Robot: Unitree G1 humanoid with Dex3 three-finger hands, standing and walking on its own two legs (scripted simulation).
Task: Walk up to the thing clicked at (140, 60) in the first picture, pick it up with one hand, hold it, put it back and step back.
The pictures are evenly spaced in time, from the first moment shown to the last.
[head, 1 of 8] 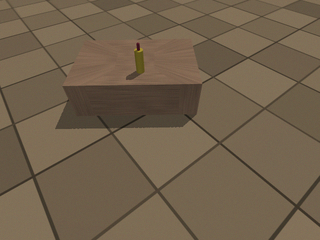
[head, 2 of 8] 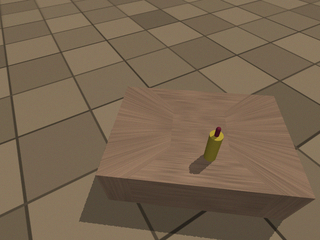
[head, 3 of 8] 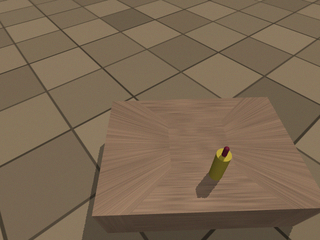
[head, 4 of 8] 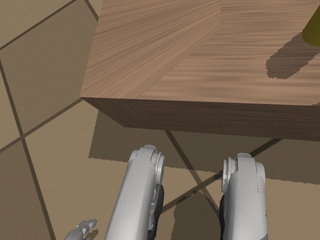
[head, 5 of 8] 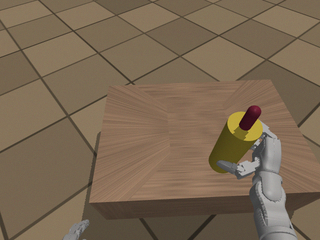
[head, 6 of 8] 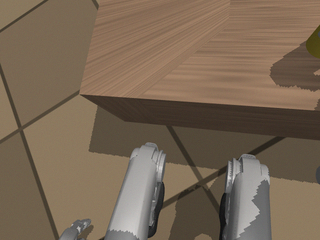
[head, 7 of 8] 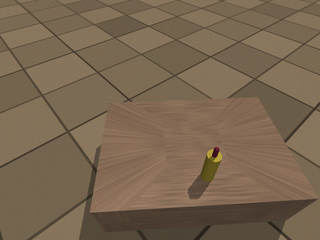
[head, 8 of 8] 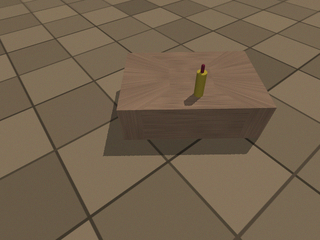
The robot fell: no
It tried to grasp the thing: yes
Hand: right
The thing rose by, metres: 0.38
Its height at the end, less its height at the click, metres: +0.00
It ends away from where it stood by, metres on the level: 0.04
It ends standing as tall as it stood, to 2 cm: yes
